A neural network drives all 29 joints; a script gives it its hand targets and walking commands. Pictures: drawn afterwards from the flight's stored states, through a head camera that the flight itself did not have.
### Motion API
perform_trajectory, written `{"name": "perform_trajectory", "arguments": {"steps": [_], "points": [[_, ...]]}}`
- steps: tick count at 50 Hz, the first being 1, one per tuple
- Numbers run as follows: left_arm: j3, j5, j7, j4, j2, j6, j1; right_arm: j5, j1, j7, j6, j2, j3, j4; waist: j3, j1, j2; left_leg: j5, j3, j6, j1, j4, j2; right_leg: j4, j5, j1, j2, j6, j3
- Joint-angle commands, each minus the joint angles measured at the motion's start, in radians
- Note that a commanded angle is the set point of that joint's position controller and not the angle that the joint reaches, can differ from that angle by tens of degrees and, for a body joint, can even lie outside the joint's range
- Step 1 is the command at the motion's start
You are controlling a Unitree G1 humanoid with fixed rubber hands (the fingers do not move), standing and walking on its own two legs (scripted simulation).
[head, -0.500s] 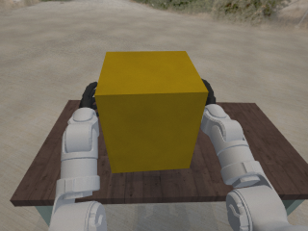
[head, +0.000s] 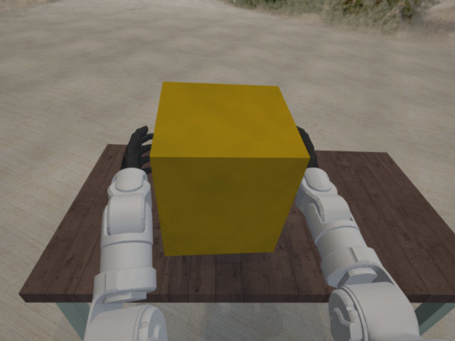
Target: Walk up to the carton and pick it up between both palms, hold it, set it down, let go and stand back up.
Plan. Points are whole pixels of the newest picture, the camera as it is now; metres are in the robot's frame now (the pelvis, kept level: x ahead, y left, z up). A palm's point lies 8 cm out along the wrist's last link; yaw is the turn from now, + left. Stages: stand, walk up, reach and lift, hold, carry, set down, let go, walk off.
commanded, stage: set down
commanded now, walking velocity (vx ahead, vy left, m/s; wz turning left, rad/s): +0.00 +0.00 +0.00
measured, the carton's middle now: (221, 171) +0.39 +0.02 +0.15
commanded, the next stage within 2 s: none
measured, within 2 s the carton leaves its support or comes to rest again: neither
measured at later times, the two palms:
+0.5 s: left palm (148, 190) +0.36 +0.15 +0.13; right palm (304, 180) +0.39 -0.15 +0.13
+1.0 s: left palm (148, 207) +0.36 +0.15 +0.09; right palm (296, 185) +0.40 -0.14 +0.10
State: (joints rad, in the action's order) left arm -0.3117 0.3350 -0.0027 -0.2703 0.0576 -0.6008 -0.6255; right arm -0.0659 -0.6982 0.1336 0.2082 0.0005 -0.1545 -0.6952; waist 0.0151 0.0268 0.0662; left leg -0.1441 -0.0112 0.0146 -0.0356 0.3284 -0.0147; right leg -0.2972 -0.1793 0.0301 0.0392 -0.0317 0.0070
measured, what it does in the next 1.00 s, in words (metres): stands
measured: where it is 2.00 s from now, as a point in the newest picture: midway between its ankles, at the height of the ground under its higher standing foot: outside the picture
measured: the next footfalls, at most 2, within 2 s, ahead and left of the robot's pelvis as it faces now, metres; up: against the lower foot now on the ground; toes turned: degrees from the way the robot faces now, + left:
none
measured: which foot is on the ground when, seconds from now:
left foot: down 0.00-1.00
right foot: down 0.00-1.00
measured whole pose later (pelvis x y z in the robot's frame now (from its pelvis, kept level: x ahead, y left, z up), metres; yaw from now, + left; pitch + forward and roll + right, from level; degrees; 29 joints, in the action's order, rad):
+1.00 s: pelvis +0.01 -0.03 +0.00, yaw +1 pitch +0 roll +0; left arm -0.31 0.26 -0.10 -0.48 0.09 -0.32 -0.55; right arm 0.01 -0.69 0.07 -0.06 0.02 -0.23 -0.91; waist -0.03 -0.06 0.06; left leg -0.13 -0.04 -0.03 -0.21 0.34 0.02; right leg -0.32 -0.18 -0.15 0.07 -0.08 0.06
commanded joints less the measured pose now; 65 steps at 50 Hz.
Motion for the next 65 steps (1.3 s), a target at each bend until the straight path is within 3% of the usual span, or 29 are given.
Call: {"name": "perform_trajectory", "arguments": {"steps": [1,3,6,8,9,11,13,15,18,19,22,23,24,26,30,31,34,35,36,38,39,40,44,48,50,52,55,58,65], "points": [[0.485,-0.162,0.127,0.215,0.533,0.092,-0.722,-0.064,-0.907,-0.115,-0.178,-0.443,0.352,0.376,-0.480,0.008,-0.117,0.354,0.042,-0.054,0.252,0.021,0.026,0.049,0.152,-0.029,0.012,0.038,0.095],[0.554,-0.193,0.104,0.264,0.551,0.112,-0.704,-0.071,-0.916,-0.118,-0.208,-0.434,0.398,0.435,-0.561,0.006,-0.134,0.470,0.032,-0.073,0.302,0.057,0.034,0.039,0.192,-0.057,0.023,0.034,0.109],[0.562,-0.202,0.091,0.253,0.545,0.135,-0.653,-0.060,-0.873,-0.109,-0.215,-0.448,0.412,0.452,-0.566,0.008,-0.102,0.443,0.040,-0.058,0.265,0.066,0.023,0.043,0.267,-0.026,0.005,0.041,0.085],[0.614,-0.234,0.084,0.306,0.559,0.152,-0.720,-0.077,-0.860,-0.102,-0.217,-0.448,0.440,0.491,-0.607,0.032,-0.105,0.465,0.020,-0.062,0.278,0.080,0.030,0.029,0.301,-0.032,0.003,0.047,0.084],[0.626,-0.229,0.076,0.319,0.560,0.163,-0.682,-0.084,-0.861,-0.107,-0.229,-0.458,0.468,0.525,-0.639,0.003,-0.122,0.466,0.030,-0.062,0.245,0.082,0.021,0.016,0.343,-0.005,-0.001,0.046,0.071],[0.644,-0.247,0.072,0.325,0.547,0.170,-0.692,-0.084,-0.837,-0.098,-0.223,-0.469,0.472,0.530,-0.627,0.019,-0.096,0.433,0.024,-0.058,0.202,0.075,0.010,0.013,0.391,0.035,-0.013,0.060,0.060],[0.623,-0.245,0.065,0.305,0.552,0.172,-0.648,-0.089,-0.848,-0.095,-0.217,-0.468,0.487,0.546,-0.633,0.003,-0.075,0.404,0.020,-0.049,0.177,0.071,0.008,0.004,0.420,0.040,-0.020,0.064,0.054],[0.546,-0.201,0.075,0.230,0.514,0.155,-0.591,-0.074,-0.799,-0.101,-0.198,-0.448,0.456,0.464,-0.564,-0.007,-0.057,0.341,0.028,-0.035,0.141,0.038,0.009,0.005,0.409,0.059,-0.029,0.072,0.045],[0.567,-0.224,0.071,0.280,0.535,0.184,-0.655,-0.076,-0.810,-0.108,-0.214,-0.476,0.460,0.468,-0.618,-0.016,-0.055,0.339,0.023,-0.037,0.110,0.036,0.006,-0.016,0.425,0.095,-0.031,0.078,0.042],[0.536,-0.206,0.075,0.247,0.517,0.183,-0.656,-0.086,-0.827,-0.108,-0.209,-0.485,0.461,0.429,-0.589,-0.046,-0.067,0.313,0.034,-0.028,0.095,0.036,0.000,-0.008,0.438,0.087,-0.043,0.085,0.024],[0.464,-0.164,0.086,0.153,0.502,0.172,-0.615,-0.054,-0.810,-0.117,-0.211,-0.462,0.388,0.349,-0.503,-0.032,-0.043,0.246,0.037,-0.025,0.075,0.004,0.008,0.003,0.364,0.058,-0.037,0.076,0.041],[0.457,-0.157,0.088,0.157,0.518,0.183,-0.629,-0.047,-0.813,-0.121,-0.220,-0.465,0.394,0.343,-0.516,-0.053,-0.050,0.233,0.039,-0.024,0.071,-0.004,0.013,-0.005,0.387,0.066,-0.049,0.085,0.035],[0.481,-0.175,0.091,0.171,0.520,0.198,-0.647,-0.041,-0.845,-0.121,-0.247,-0.484,0.401,0.370,-0.590,-0.046,-0.037,0.249,0.037,-0.017,0.060,0.010,0.007,-0.011,0.418,0.086,-0.050,0.088,0.034],[0.497,-0.171,0.080,0.170,0.521,0.208,-0.630,-0.056,-0.835,-0.122,-0.256,-0.480,0.411,0.357,-0.610,-0.052,-0.084,0.330,0.031,-0.035,0.068,0.031,0.002,-0.029,0.510,0.109,-0.047,0.084,0.027],[0.422,-0.117,0.090,0.080,0.500,0.217,-0.582,-0.010,-0.789,-0.126,-0.262,-0.445,0.355,0.236,-0.501,-0.044,-0.045,0.253,0.038,-0.025,0.044,0.000,0.005,-0.017,0.507,0.088,-0.066,0.099,0.028],[0.429,-0.136,0.085,0.124,0.504,0.224,-0.608,-0.012,-0.812,-0.126,-0.276,-0.455,0.362,0.268,-0.558,-0.062,-0.047,0.287,0.037,-0.026,0.064,0.005,0.010,-0.024,0.513,0.095,-0.060,0.093,0.033],[0.461,-0.147,0.073,0.138,0.527,0.268,-0.645,0.001,-0.812,-0.140,-0.308,-0.450,0.346,0.244,-0.628,-0.039,-0.068,0.347,0.036,-0.040,0.043,0.023,0.004,-0.042,0.597,0.132,-0.060,0.093,0.032],[0.446,-0.140,0.074,0.088,0.528,0.267,-0.628,0.006,-0.813,-0.141,-0.308,-0.452,0.312,0.221,-0.592,-0.041,-0.071,0.317,0.040,-0.043,0.033,0.020,0.008,-0.034,0.543,0.094,-0.054,0.091,0.035],[0.468,-0.153,0.068,0.123,0.529,0.280,-0.651,-0.003,-0.826,-0.138,-0.322,-0.457,0.351,0.262,-0.640,-0.053,-0.074,0.363,0.042,-0.042,0.052,0.033,0.010,-0.048,0.595,0.114,-0.056,0.093,0.033],[0.459,-0.145,0.053,0.096,0.544,0.297,-0.683,0.014,-0.828,-0.153,-0.328,-0.437,0.296,0.191,-0.623,-0.049,-0.081,0.331,0.040,-0.049,0.059,0.025,0.018,-0.031,0.489,0.069,-0.040,0.081,0.048],[0.443,-0.143,0.052,0.079,0.528,0.306,-0.671,0.025,-0.826,-0.157,-0.332,-0.443,0.308,0.180,-0.600,-0.073,-0.070,0.323,0.042,-0.037,0.040,0.024,0.011,-0.023,0.486,0.066,-0.047,0.081,0.042],[0.461,-0.166,0.044,0.073,0.539,0.320,-0.694,0.040,-0.837,-0.165,-0.337,-0.445,0.288,0.183,-0.653,-0.059,-0.074,0.311,0.047,-0.043,0.046,0.018,0.020,-0.028,0.446,0.043,-0.037,0.070,0.050],[0.429,-0.142,0.024,0.035,0.537,0.345,-0.681,0.055,-0.855,-0.185,-0.356,-0.433,0.253,0.144,-0.672,-0.093,-0.073,0.335,0.038,-0.043,0.027,0.028,0.019,-0.039,0.502,0.049,-0.046,0.077,0.041],[0.443,-0.160,0.003,0.028,0.568,0.386,-0.740,0.071,-0.864,-0.198,-0.372,-0.433,0.230,0.094,-0.736,-0.072,-0.085,0.359,0.034,-0.044,0.067,0.041,0.029,-0.035,0.449,0.001,-0.031,0.063,0.056],[0.390,-0.142,-0.006,-0.001,0.535,0.389,-0.769,0.101,-0.860,-0.210,-0.367,-0.424,0.174,0.028,-0.679,-0.096,-0.066,0.277,0.058,-0.039,0.035,0.020,0.028,-0.020,0.378,-0.003,-0.039,0.062,0.046],[0.396,-0.140,-0.006,-0.027,0.546,0.395,-0.744,0.115,-0.847,-0.216,-0.373,-0.425,0.151,-0.010,-0.682,-0.089,-0.070,0.312,0.062,-0.043,0.042,0.023,0.032,-0.028,0.404,-0.010,-0.034,0.060,0.058],[0.337,-0.134,-0.013,-0.070,0.525,0.412,-0.802,0.141,-0.883,-0.231,-0.374,-0.431,0.097,-0.033,-0.700,-0.093,-0.035,0.236,0.063,-0.031,-0.006,0.002,0.033,-0.018,0.366,0.003,-0.049,0.070,0.045],[0.315,-0.117,-0.026,-0.049,0.525,0.441,-0.809,0.185,-0.846,-0.246,-0.390,-0.413,0.058,-0.095,-0.727,-0.105,-0.077,0.259,0.067,-0.039,-0.002,0.008,0.034,-0.028,0.377,-0.017,-0.049,0.067,0.056],[0.254,-0.074,-0.041,-0.099,0.501,0.458,-0.783,0.216,-0.832,-0.272,-0.401,-0.398,0.014,-0.163,-0.708,-0.130,-0.070,0.258,0.088,-0.031,-0.018,0.004,0.033,-0.020,0.341,-0.036,-0.041,0.059,0.051]]}}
